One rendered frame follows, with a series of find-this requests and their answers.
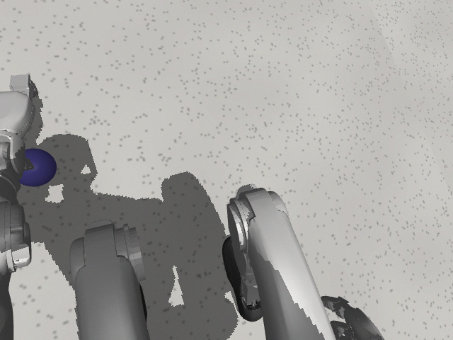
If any right robot foot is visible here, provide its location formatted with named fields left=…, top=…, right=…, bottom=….
left=222, top=237, right=263, bottom=322

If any ball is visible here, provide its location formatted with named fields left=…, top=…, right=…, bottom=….
left=19, top=149, right=57, bottom=187

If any right robot hand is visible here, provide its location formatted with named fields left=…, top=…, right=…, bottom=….
left=321, top=296, right=384, bottom=340

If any left robot hand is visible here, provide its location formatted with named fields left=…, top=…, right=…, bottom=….
left=0, top=74, right=38, bottom=171

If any left robot arm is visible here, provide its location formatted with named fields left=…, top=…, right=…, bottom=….
left=0, top=130, right=32, bottom=340

